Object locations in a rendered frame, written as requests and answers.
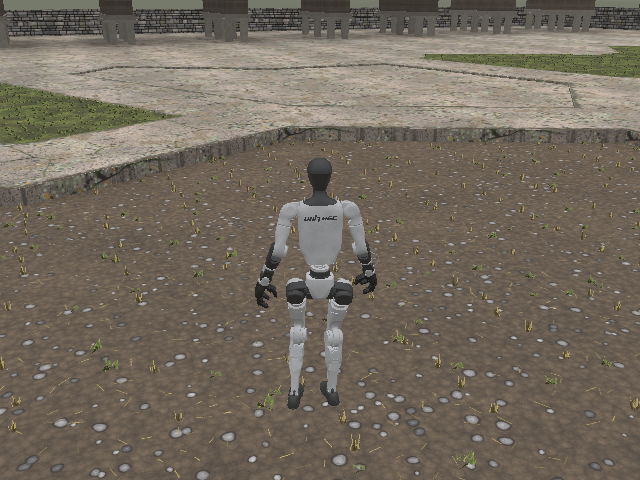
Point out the robot right thigh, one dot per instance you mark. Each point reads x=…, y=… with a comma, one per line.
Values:
x=337, y=309

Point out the robot right forearm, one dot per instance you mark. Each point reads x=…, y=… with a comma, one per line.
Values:
x=366, y=262

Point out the robot right foot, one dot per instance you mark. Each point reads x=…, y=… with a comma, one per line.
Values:
x=332, y=398

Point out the robot right hand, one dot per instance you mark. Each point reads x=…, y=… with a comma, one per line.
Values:
x=362, y=279

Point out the robot left hand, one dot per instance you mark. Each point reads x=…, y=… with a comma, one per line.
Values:
x=259, y=293

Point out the robot left forearm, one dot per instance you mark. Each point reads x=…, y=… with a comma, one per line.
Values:
x=269, y=267

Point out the left robot upper arm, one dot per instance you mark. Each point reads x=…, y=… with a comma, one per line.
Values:
x=287, y=212

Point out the right robot upper arm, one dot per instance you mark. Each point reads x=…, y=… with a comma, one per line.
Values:
x=351, y=211

